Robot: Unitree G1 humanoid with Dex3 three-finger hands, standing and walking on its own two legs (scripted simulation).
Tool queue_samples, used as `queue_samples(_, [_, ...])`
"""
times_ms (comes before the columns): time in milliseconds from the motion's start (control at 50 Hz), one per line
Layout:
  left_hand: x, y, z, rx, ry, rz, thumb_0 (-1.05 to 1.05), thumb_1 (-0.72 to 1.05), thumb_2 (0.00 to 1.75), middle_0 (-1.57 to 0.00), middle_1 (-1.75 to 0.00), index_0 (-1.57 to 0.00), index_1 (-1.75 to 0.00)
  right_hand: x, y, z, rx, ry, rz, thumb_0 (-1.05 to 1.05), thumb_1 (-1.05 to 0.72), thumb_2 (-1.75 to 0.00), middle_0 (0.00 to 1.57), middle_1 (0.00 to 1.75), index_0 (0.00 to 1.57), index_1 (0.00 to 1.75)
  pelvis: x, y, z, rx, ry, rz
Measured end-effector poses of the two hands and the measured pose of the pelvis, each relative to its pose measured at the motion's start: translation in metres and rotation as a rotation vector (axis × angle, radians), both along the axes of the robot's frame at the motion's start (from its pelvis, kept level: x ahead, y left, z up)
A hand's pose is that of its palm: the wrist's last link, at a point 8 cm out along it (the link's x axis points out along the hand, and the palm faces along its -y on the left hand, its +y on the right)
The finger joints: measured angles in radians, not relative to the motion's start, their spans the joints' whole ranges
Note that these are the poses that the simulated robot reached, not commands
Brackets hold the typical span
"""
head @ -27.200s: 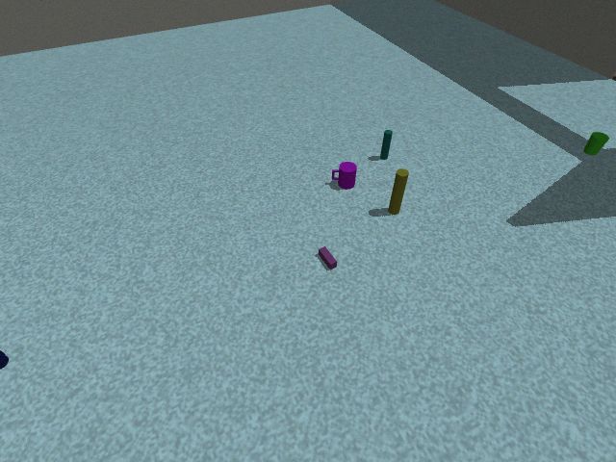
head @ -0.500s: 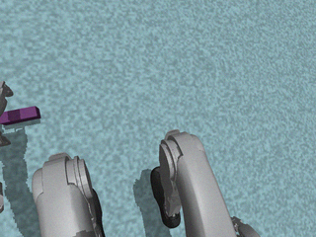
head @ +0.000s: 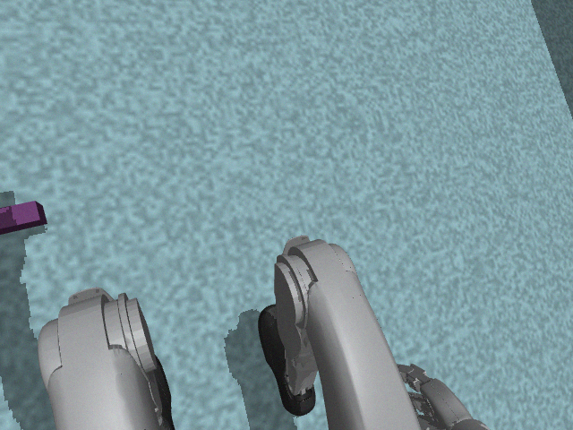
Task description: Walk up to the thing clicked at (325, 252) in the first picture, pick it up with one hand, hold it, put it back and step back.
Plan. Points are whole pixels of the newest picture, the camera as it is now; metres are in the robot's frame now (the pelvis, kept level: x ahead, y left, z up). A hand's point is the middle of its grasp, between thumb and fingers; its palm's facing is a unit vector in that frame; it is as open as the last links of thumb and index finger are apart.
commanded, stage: rest palm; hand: left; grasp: from above
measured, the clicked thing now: (6, 220) +0.45 +0.32 -0.30
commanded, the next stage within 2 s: close in 0.96 s
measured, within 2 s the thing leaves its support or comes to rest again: neither
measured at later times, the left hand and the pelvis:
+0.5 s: hand out of the picture +0.45 +0.32 -0.25, palm faces -0.43 -0.12 -0.90, open 14.2 cm; pelvis +0.00 +0.00 -0.02, yaw -3 degrees
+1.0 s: hand out of the picture +0.44 +0.31 -0.26, palm faces -0.43 -0.12 -0.89, open 14.0 cm; pelvis +0.00 +0.01 -0.02, yaw -5 degrees
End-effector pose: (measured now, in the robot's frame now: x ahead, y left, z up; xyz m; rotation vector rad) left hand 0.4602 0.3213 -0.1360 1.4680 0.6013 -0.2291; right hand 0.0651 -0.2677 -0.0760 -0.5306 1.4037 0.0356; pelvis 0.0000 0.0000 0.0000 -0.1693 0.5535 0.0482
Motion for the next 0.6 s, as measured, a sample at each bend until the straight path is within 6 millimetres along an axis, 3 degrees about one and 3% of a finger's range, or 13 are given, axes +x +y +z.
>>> queue_samples(120, [-0.013, -0.006, -0.027, -0.041, 0.011, -0.042, 0.0, -0.5, 0.98, -0.09, -1.01, -0.09, -1.0, -0.037, 0.003, -0.001, 0.008, 0.129, -0.004, 0.0, -0.9, -0.9, 0.2, 0.3, 0.21, 0.3, -0.001, -0.003, -0.005, -0.002, -0.02, -0.012])
queue_samples(220, [-0.015, -0.007, -0.041, -0.044, -0.035, -0.071, 0.0, -0.51, 0.98, -0.08, -1.0, -0.09, -1.0, -0.049, 0.004, 0.0, 0.001, 0.173, 0.022, 0.0, -0.9, -0.89, 0.2, 0.3, 0.21, 0.3, -0.001, -0.003, -0.012, -0.006, -0.04, -0.021])
queue_samples(600, [-0.008, 0.0, -0.059, -0.015, -0.053, 0.014, 0.0, -0.52, 1.0, -0.08, -0.97, -0.08, -0.97, -0.012, 0.012, -0.001, 0.028, 0.057, 0.145, 0.0, -0.9, -0.9, 0.2, 0.3, 0.2, 0.3, 0.003, 0.004, -0.021, -0.043, -0.067, -0.037])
